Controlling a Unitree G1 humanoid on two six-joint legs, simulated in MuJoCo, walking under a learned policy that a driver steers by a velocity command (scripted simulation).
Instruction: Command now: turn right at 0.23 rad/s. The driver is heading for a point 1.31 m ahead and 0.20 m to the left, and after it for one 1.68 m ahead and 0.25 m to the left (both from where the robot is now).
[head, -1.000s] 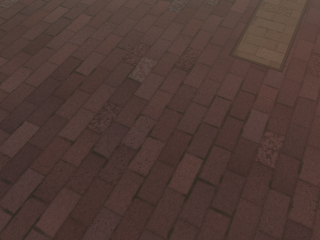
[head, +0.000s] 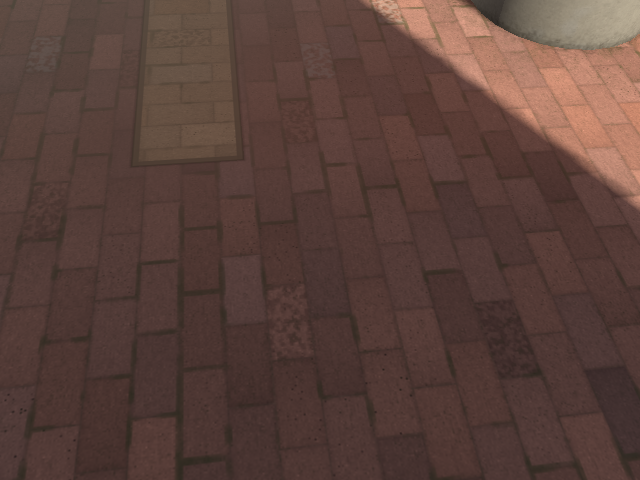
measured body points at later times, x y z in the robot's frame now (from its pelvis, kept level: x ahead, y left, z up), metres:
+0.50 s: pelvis +0.11 +0.03 -0.02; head +0.12 +0.04 +0.43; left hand +0.17 +0.30 -0.15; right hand +0.26 -0.25 -0.10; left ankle +0.12 +0.11 -0.74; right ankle -0.01 -0.14 -0.72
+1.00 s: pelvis +0.36 +0.01 -0.02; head +0.41 +0.01 +0.43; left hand +0.62 +0.22 -0.09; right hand +0.33 -0.27 -0.15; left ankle +0.14 +0.11 -0.68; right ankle +0.47 -0.09 -0.74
